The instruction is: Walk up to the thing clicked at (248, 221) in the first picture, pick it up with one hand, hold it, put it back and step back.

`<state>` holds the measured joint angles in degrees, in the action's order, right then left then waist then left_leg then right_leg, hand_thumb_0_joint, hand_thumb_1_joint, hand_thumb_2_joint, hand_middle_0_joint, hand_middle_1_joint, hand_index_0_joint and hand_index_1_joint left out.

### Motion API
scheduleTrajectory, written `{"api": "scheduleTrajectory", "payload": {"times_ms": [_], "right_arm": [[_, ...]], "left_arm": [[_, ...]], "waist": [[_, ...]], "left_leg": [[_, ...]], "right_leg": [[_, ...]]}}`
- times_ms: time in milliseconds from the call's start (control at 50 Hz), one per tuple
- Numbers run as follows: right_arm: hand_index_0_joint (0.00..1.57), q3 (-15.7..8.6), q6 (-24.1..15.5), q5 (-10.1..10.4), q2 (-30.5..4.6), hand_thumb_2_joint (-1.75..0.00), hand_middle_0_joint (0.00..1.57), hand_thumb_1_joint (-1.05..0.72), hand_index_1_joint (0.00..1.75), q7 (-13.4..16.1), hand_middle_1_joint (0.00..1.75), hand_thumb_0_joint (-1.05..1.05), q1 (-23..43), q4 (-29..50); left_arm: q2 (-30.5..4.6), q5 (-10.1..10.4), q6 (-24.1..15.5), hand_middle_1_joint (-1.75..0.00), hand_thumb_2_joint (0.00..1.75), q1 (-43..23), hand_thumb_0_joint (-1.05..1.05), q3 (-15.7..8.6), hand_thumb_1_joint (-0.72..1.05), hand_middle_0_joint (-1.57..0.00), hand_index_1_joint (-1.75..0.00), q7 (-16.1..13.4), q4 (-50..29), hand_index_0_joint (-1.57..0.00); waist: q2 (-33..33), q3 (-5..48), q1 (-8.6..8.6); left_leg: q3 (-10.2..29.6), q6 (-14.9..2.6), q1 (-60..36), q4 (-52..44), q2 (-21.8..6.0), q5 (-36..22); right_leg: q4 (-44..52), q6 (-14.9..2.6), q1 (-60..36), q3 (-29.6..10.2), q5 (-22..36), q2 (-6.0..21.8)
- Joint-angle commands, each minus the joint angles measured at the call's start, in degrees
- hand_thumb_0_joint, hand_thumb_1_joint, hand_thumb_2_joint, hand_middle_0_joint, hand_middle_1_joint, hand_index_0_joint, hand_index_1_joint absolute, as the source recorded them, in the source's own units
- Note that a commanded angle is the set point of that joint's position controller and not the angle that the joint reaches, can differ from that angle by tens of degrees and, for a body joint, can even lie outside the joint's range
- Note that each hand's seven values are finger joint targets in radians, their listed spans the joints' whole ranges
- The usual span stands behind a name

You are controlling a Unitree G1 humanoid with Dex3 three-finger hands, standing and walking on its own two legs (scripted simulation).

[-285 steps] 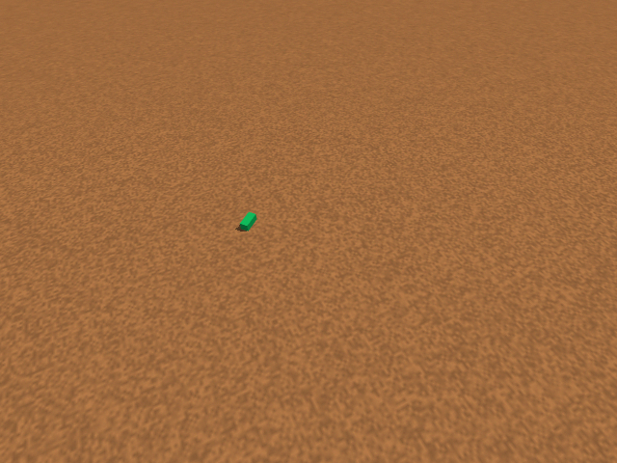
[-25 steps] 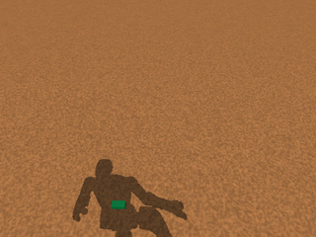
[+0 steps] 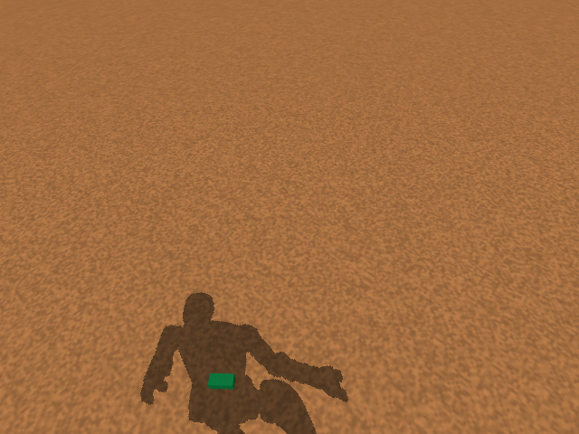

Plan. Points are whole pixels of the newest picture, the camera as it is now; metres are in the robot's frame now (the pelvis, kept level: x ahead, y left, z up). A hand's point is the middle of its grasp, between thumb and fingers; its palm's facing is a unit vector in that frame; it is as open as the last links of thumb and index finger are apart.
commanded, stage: walk up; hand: left
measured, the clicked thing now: (221, 381) +0.45 +0.27 -0.77
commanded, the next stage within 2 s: stand in 0.16 s
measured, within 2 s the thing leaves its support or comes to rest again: neither
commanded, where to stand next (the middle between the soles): +0.06 +0.02 m, yaw -1 degrees
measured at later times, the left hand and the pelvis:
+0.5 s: hand out of the picture +0.09 +0.24 -0.16, palm faces -0.03 -0.94 -0.33, open 7.3 cm; pelvis +0.00 +0.00 +0.00, yaw -1 degrees
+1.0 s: hand out of the picture +0.07 +0.24 -0.16, palm faces -0.04 -0.94 -0.34, open 7.4 cm; pelvis +0.00 -0.01 +0.00, yaw +0 degrees
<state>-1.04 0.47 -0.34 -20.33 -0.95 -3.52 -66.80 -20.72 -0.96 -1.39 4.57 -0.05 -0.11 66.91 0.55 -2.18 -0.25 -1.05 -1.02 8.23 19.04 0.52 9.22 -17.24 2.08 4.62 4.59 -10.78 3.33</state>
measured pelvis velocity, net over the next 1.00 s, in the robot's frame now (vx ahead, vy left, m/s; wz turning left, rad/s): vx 0.00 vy -0.01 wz -0.01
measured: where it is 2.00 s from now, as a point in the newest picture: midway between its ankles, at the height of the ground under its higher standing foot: outside the picture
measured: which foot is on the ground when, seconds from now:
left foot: down 0.00-1.00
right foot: down 0.00-1.00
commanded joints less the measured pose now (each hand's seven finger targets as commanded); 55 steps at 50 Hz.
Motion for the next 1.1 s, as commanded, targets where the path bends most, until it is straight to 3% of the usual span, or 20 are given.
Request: {"api": "scheduleTrajectory", "payload": {"times_ms": [0, 120, 140, 180, 500, 580, 800, 940, 1080], "right_arm": [[0.2, -2.3, -1.4, 0.0, -12.5, -0.9, 0.2, -0.9, 0.3, 0.7, 0.3, 0.0, 2.8, 3.7], [0.2, -2.3, -1.4, -0.1, -12.3, -0.9, 0.2, -0.9, 0.3, 0.8, 0.3, 0.0, 2.4, 3.7], [0.2, -1.6, -1.9, -0.2, -10.7, -0.9, 0.2, -0.9, 0.3, 1.0, 0.3, 0.0, 3.0, 4.0], [0.2, -1.7, -2.2, -0.3, -11.8, -0.9, 0.2, -0.9, 0.3, 1.1, 0.3, 0.0, 2.3, 4.0], [0.2, -1.3, -2.3, -0.1, -11.5, -0.9, 0.2, -0.9, 0.3, 1.4, 0.3, 0.0, 2.7, 4.7], [0.2, -1.2, -2.2, -0.1, -11.4, -0.9, 0.2, -0.9, 0.3, 1.3, 0.3, 0.0, 2.4, 4.6], [0.2, -1.0, -2.3, -0.1, -11.3, -0.9, 0.2, -0.9, 0.3, 1.2, 0.3, 0.0, 2.0, 4.3], [0.2, -1.0, -2.0, 0.0, -11.7, -0.9, 0.2, -0.9, 0.3, 1.2, 0.3, 0.0, 1.5, 4.1], [0.2, -0.8, -2.2, -0.1, -11.5, -0.9, 0.2, -0.9, 0.3, 1.3, 0.3, 0.0, 1.2, 4.1]], "left_arm": [[-12.5, 0.1, -1.4, -0.3, 0.9, -3.5, 0.0, -2.3, 0.9, -0.2, -0.3, -0.8, -3.4, -0.2], [-12.4, 0.2, -1.2, -0.3, 0.9, -3.7, 0.0, -2.4, 0.9, -0.2, -0.3, -0.8, -3.8, -0.2], [-11.5, 0.5, -0.8, -0.3, 0.9, -2.9, 0.0, -2.4, 0.9, -0.2, -0.3, -0.9, -3.4, -0.2], [-11.2, 0.4, -0.6, -0.3, 0.9, -2.8, 0.0, -2.4, 0.9, -0.2, -0.3, -0.8, -3.7, -0.2], [-11.0, 0.2, -0.5, -0.3, 0.9, -2.1, 0.0, -2.4, 0.9, -0.2, -0.3, -0.4, -4.2, -0.2], [-11.1, 0.2, -0.4, -0.3, 0.9, -2.2, 0.0, -2.4, 0.9, -0.2, -0.3, -0.4, -4.2, -0.2], [-11.3, 0.3, -0.5, -0.3, 0.9, -1.5, 0.0, -2.2, 0.9, -0.2, -0.3, -0.3, -4.2, -0.2], [-11.2, 0.1, -0.3, -0.3, 0.9, -0.6, 0.0, -2.0, 0.9, -0.2, -0.3, -0.2, -4.0, -0.2], [-11.6, 0.3, -0.4, -0.3, 0.9, -1.1, 0.0, -2.1, 0.9, -0.2, -0.3, -0.3, -4.4, -0.2]], "waist": [[-0.9, 5.6, 0.27], [-0.2, 5.3, 0.26], [-2.4, 4.1, -0.06], [-1.3, 5.4, -0.01], [-0.1, 5.0, 0.38], [0.0, 4.0, 0.39], [-0.4, 3.9, 0.32], [-0.4, 2.8, 0.27], [-0.9, 3.7, 0.27]], "left_leg": [[6.2, -0.34, -2.3, -2.7, -7.2, -10.0], [5.9, -0.22, -2.3, -3.0, -7.1, -10.8], [7.1, -0.08, -2.6, -3.5, -8.4, -13.0], [6.7, -0.28, -2.8, -2.8, -8.6, -16.1], [5.8, -0.07, -3.4, -3.2, -8.4, -11.7], [6.2, 0.1, -2.4, -4.0, -8.4, -8.4], [6.5, 0.06, -2.2, -3.9, -8.4, -9.0], [6.8, 0.11, -1.3, -4.5, -8.1, -3.0], [6.6, 0.07, -2.0, -3.7, -8.4, -8.4]], "right_leg": [[2.6, -1.91, -1.1, -5.3, 7.5, 5.9], [2.3, -1.86, -1.2, -5.2, 8.3, 5.9], [2.0, -1.95, -0.2, -5.2, 8.0, 5.4], [2.0, -1.9, -1.9, -5.5, 10.2, 5.7], [3.9, -2.14, -1.5, -6.1, 8.8, 5.8], [4.1, -2.14, -1.0, -5.9, 5.6, 5.6], [4.1, -2.27, -0.9, -6.2, 5.7, 5.6], [4.6, -2.49, 0.2, -6.2, 1.8, 5.5], [3.9, -2.47, -0.2, -6.4, 4.9, 5.7]]}}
